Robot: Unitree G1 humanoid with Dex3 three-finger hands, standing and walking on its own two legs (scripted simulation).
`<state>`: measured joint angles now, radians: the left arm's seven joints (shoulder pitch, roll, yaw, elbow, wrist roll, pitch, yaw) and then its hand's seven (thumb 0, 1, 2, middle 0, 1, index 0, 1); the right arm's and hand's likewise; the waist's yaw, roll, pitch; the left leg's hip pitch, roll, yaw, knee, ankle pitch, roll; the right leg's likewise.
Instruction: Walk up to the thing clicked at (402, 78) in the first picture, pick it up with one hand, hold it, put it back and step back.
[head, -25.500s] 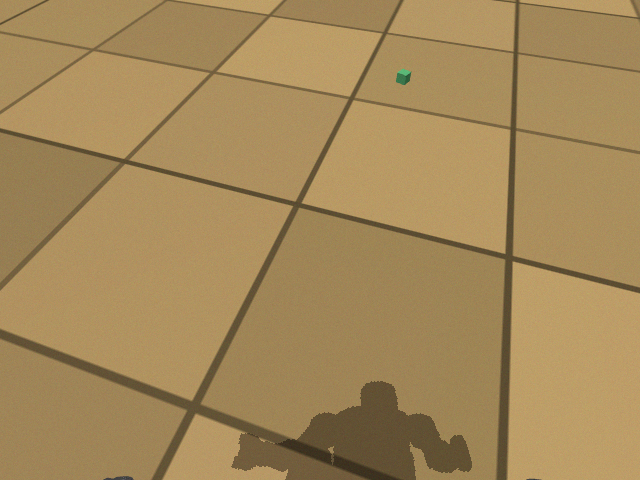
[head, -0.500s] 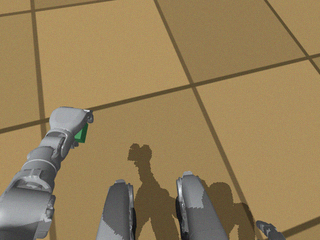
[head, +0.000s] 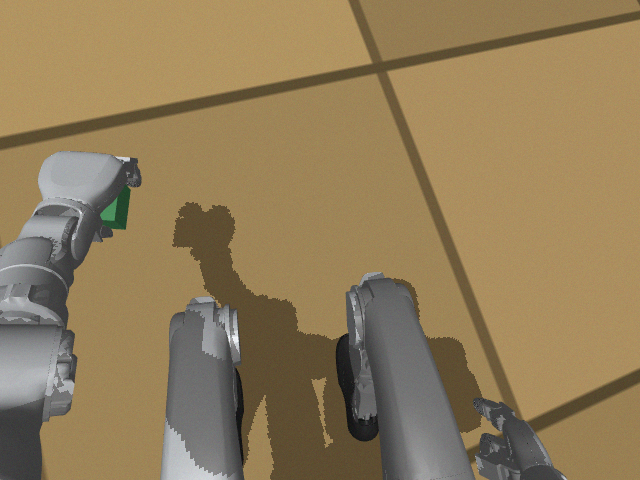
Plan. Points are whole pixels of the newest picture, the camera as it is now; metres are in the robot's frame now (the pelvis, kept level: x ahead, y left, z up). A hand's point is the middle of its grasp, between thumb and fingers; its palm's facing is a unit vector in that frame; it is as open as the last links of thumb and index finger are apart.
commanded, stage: crouch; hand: left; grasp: from above
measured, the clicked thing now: (99, 202) +0.46 +0.25 -0.17
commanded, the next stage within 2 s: lower in 0.90 s
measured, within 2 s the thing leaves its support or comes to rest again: neither
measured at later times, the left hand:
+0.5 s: hand (112, 213) +0.46 +0.26 -0.23, palm faces -0.48 +0.04 -0.87, open 9.1 cm
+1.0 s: hand (117, 213) +0.47 +0.26 -0.27, palm faces -0.48 +0.04 -0.87, open 9.1 cm
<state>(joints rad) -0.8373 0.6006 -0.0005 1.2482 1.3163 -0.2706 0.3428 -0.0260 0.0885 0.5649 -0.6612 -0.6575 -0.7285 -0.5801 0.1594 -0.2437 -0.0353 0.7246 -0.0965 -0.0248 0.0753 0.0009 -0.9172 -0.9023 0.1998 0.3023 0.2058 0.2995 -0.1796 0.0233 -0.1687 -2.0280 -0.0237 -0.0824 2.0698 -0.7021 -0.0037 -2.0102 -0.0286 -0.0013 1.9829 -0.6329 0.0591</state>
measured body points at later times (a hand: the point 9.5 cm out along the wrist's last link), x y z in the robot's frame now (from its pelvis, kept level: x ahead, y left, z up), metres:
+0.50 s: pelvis -0.01 +0.00 -0.07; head +0.23 +0.05 +0.31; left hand +0.48 +0.25 -0.18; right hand +0.03 -0.28 -0.17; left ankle +0.07 +0.12 -0.40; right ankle +0.10 -0.15 -0.40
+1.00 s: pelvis -0.01 +0.00 -0.10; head +0.24 +0.06 +0.27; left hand +0.49 +0.26 -0.22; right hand +0.02 -0.28 -0.20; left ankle +0.07 +0.12 -0.40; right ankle +0.10 -0.15 -0.40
